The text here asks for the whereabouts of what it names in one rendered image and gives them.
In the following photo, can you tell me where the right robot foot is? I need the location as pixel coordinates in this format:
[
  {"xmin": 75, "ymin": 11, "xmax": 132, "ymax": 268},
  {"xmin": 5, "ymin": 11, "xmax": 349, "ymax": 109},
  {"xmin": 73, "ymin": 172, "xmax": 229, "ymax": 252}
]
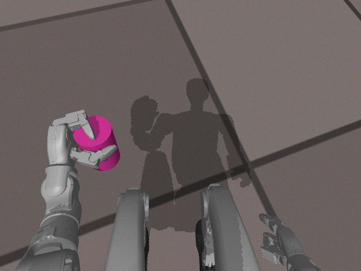
[{"xmin": 196, "ymin": 220, "xmax": 215, "ymax": 271}]

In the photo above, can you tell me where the left robot arm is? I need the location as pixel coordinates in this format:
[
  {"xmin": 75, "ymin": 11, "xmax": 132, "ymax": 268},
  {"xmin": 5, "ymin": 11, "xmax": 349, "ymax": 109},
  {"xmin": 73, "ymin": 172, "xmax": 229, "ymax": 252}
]
[{"xmin": 15, "ymin": 164, "xmax": 82, "ymax": 271}]

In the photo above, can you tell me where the right robot arm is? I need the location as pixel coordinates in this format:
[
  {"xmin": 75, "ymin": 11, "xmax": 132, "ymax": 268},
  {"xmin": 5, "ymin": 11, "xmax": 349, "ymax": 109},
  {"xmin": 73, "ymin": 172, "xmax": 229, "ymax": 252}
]
[{"xmin": 287, "ymin": 254, "xmax": 321, "ymax": 271}]

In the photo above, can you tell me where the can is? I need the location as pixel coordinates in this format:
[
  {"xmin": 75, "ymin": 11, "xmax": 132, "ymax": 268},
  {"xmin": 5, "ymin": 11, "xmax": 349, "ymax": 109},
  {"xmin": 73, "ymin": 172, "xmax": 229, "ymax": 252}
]
[{"xmin": 73, "ymin": 116, "xmax": 120, "ymax": 171}]

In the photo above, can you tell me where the right robot hand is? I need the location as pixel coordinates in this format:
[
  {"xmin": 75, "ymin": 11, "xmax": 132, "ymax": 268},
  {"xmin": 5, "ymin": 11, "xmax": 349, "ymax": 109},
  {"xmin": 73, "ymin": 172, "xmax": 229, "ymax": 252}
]
[{"xmin": 259, "ymin": 213, "xmax": 305, "ymax": 267}]

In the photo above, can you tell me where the left robot hand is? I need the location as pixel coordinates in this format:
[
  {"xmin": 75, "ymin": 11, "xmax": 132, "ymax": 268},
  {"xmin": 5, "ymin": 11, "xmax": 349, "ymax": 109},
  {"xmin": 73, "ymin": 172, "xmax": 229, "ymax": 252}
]
[{"xmin": 47, "ymin": 110, "xmax": 117, "ymax": 169}]

